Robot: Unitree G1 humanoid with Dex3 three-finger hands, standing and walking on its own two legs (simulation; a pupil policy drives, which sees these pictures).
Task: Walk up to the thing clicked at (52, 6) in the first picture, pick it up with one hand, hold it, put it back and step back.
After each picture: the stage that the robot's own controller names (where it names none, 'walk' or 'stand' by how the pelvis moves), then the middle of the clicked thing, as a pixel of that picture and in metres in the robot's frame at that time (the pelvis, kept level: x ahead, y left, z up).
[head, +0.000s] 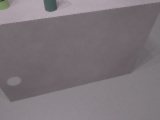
stand; out of the picture +0.84 +0.23 +0.13
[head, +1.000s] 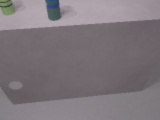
rise first; out of the picture +0.77 +0.24 +0.14
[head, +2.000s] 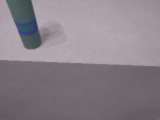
stand; (24, 16) +0.47 +0.25 +0.16
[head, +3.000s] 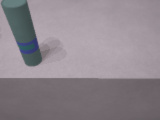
stand; (25, 36) +0.44 +0.24 +0.14
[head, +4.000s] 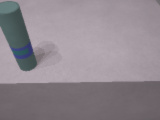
stand; (19, 41) +0.43 +0.25 +0.13
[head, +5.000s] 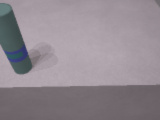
stand; (13, 44) +0.41 +0.26 +0.13
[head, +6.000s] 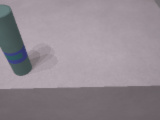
stand; (12, 45) +0.40 +0.26 +0.13
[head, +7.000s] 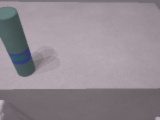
rise first; (17, 46) +0.40 +0.26 +0.13
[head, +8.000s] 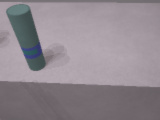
go down; (29, 41) +0.43 +0.26 +0.14
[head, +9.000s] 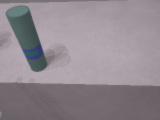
go down; (30, 42) +0.42 +0.25 +0.14
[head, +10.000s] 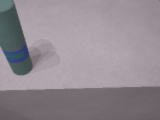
go down; (13, 42) +0.39 +0.23 +0.14
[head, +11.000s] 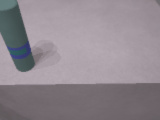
approach; (16, 40) +0.42 +0.24 +0.14
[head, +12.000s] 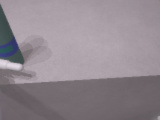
close; (1, 37) +0.41 +0.26 +0.16
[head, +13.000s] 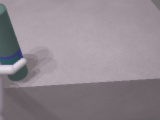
lift; (7, 48) +0.38 +0.25 +0.16
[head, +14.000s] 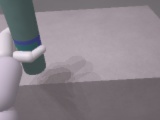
lift; (25, 33) +0.34 +0.17 +0.27
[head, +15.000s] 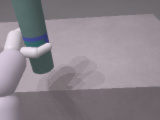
hold; (34, 32) +0.35 +0.17 +0.28
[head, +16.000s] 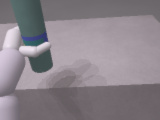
hold; (33, 31) +0.34 +0.17 +0.29
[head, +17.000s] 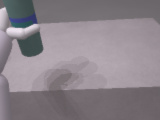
crouch; (21, 12) +0.36 +0.19 +0.34
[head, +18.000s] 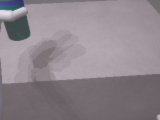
lower; out of the picture +0.45 +0.22 +0.31
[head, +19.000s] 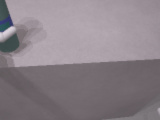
lower; out of the picture +0.47 +0.26 +0.18
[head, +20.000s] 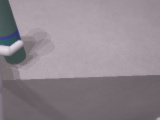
lower; (4, 28) +0.42 +0.26 +0.17
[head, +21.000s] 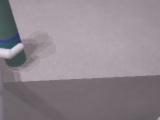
lower; (5, 31) +0.42 +0.26 +0.17
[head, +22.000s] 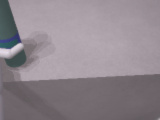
lower; (5, 31) +0.42 +0.25 +0.17
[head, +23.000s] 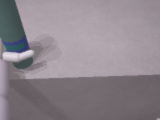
open; (12, 34) +0.41 +0.24 +0.17
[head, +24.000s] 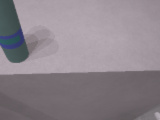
sink last; (6, 26) +0.41 +0.23 +0.17
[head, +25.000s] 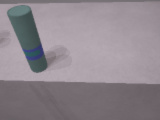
sink last; (30, 43) +0.42 +0.24 +0.15
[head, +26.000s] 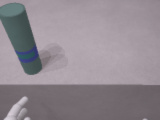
stand; (24, 44) +0.40 +0.23 +0.14
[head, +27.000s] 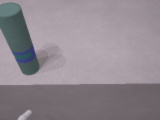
stand; (21, 44) +0.40 +0.24 +0.14
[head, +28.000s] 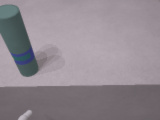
stand; (19, 46) +0.39 +0.24 +0.14
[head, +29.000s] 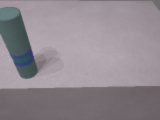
walk; (19, 47) +0.39 +0.24 +0.14
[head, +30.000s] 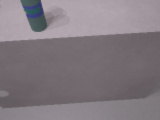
walk; (30, 0) +0.57 +0.24 +0.15
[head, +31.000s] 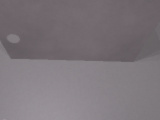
walk; out of the picture +0.97 +0.20 +0.16
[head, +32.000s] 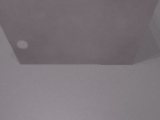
stand; out of the picture +1.11 +0.25 +0.15
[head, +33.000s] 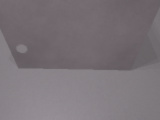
stand; out of the picture +1.08 +0.22 +0.13
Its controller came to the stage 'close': yes
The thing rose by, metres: 0.20
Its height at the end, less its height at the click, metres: +0.00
